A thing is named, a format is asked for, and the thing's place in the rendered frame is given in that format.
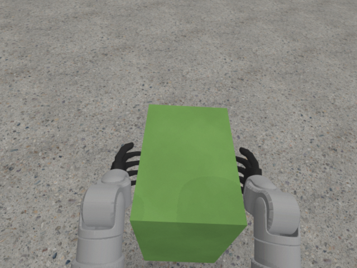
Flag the robot left hand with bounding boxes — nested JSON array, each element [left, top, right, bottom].
[[110, 142, 141, 186]]

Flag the robot right hand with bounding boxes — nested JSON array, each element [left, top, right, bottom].
[[236, 147, 262, 194]]

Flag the right robot forearm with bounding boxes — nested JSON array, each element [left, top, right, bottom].
[[243, 175, 302, 268]]

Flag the left robot forearm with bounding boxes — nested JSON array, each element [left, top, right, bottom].
[[71, 169, 132, 268]]

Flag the carton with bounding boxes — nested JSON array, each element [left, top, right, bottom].
[[130, 104, 247, 263]]

